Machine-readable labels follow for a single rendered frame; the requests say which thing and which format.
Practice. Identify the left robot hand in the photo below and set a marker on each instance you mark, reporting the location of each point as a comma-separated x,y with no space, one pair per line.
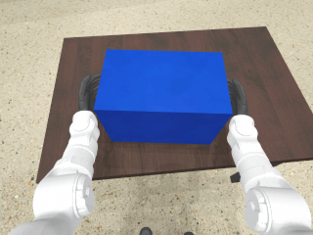
86,95

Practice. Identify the robot left forearm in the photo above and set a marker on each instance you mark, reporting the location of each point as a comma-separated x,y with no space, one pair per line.
82,148

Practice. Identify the carton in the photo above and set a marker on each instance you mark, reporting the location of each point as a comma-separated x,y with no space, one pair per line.
175,97

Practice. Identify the table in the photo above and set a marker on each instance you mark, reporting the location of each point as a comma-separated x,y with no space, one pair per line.
281,115

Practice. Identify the robot right upper arm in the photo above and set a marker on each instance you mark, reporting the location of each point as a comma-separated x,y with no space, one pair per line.
277,211

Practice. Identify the robot right forearm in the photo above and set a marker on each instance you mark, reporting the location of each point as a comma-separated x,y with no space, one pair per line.
251,162

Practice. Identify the robot left upper arm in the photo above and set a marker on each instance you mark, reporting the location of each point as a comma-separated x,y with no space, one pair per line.
60,203

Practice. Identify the right robot hand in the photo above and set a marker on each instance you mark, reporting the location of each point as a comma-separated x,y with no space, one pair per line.
237,97

